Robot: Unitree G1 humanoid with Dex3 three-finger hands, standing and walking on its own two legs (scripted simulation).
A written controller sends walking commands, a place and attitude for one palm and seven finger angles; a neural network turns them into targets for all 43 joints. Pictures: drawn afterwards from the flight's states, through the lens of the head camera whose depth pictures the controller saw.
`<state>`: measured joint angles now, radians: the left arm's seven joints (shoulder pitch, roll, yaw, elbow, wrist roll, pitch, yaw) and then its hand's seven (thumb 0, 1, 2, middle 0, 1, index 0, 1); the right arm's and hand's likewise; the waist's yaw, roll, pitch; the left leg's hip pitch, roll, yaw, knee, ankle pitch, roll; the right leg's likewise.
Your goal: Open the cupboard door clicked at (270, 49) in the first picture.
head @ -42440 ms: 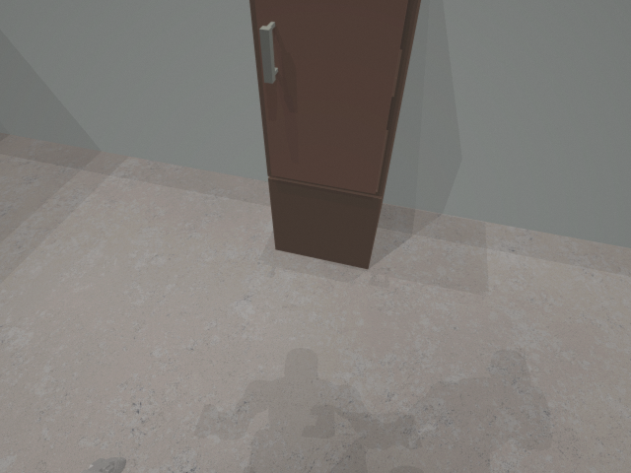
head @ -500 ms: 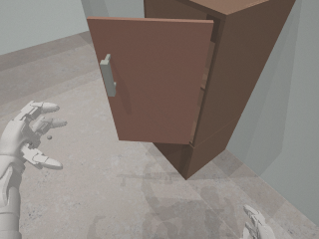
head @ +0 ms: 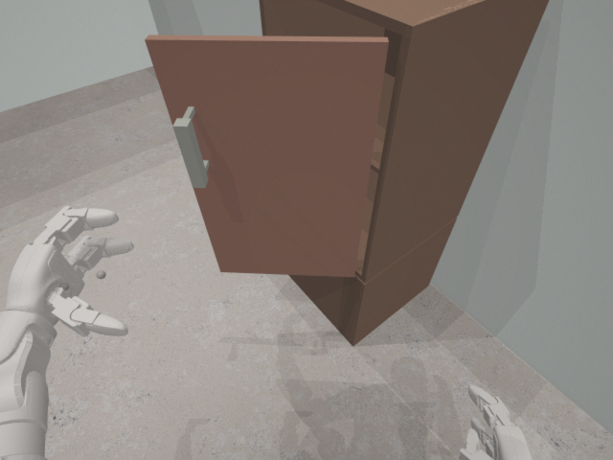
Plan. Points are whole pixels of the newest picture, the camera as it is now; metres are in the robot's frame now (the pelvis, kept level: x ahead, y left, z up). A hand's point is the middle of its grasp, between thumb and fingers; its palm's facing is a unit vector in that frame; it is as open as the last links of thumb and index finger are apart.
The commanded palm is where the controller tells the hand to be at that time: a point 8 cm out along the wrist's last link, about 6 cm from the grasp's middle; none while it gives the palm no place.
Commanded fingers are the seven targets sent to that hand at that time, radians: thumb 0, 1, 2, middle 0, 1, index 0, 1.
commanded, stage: move the hooked fingers beside the handle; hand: left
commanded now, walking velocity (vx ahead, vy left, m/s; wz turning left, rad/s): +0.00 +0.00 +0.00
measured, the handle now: (195, 147) +0.58 +0.25 +0.09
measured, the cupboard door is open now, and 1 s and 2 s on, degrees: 49 49 49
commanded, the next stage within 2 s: none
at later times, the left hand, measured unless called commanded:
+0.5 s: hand (124, 226) +0.37 +0.28 +0.11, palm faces +0.05 -1.00 -0.01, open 13.9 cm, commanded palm +0.34 +0.33 +0.11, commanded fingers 0.00 -0.50 0.30 -0.30 -1.20 -0.30 -1.20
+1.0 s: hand (134, 193) +0.44 +0.30 +0.11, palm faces +0.02 -1.00 +0.00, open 13.9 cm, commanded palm +0.42 +0.34 +0.10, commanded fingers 0.00 -0.50 0.30 -0.30 -1.20 -0.30 -1.20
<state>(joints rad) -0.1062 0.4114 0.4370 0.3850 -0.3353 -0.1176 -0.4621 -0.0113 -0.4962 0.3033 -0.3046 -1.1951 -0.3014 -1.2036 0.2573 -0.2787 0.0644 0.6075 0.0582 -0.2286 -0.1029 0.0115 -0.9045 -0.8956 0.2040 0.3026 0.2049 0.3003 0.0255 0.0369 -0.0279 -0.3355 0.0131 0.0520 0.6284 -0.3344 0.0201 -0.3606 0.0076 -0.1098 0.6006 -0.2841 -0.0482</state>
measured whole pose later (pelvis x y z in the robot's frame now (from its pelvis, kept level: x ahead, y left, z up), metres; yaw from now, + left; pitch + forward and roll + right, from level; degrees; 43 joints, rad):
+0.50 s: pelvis +0.00 +0.01 -0.01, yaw -1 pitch +7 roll -1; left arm -0.44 0.52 0.47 0.78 -0.27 -0.18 -0.48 -0.01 -0.50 0.30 -0.30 -1.19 -0.30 -1.20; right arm 0.33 -0.31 0.05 0.61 0.06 -0.16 -0.09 0.01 -0.91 -0.90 0.20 0.30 0.20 0.30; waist -0.03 0.02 -0.04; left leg -0.45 0.02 0.07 0.68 -0.35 0.03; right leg -0.48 0.01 -0.09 0.65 -0.29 -0.04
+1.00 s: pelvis +0.00 +0.03 -0.01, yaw -1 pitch +11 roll -2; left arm -0.73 0.61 0.46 1.09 -0.19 -0.27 -0.48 -0.01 -0.50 0.30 -0.30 -1.19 -0.30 -1.20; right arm 0.37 -0.30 0.06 0.62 0.04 -0.07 -0.07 0.01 -0.91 -0.90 0.20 0.30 0.21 0.30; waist -0.08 0.01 -0.06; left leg -0.56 0.01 0.07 0.73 -0.37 0.06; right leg -0.58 0.00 -0.09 0.67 -0.29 -0.02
